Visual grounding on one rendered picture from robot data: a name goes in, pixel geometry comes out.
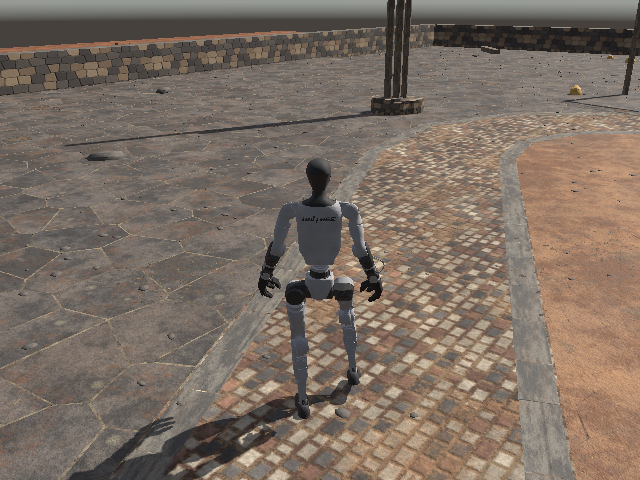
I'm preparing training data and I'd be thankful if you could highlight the right robot upper arm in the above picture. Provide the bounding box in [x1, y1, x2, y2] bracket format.
[340, 201, 368, 258]

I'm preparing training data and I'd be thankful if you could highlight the robot right shin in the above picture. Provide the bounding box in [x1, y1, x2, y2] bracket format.
[342, 308, 357, 373]

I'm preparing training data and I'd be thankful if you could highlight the left robot upper arm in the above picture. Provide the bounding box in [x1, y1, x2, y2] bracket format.
[270, 202, 298, 257]

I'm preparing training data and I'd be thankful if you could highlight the right robot hand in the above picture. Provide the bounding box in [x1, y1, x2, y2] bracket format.
[360, 278, 383, 302]

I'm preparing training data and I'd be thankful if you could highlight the robot right forearm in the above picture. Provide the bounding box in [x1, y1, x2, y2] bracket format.
[358, 242, 380, 283]

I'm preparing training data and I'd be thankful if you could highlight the robot left forearm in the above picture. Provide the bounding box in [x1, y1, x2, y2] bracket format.
[260, 241, 280, 280]

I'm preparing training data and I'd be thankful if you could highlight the robot head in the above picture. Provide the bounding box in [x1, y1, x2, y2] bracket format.
[302, 158, 336, 207]

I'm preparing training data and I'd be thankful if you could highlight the left robot hand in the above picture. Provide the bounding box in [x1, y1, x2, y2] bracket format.
[258, 276, 281, 298]

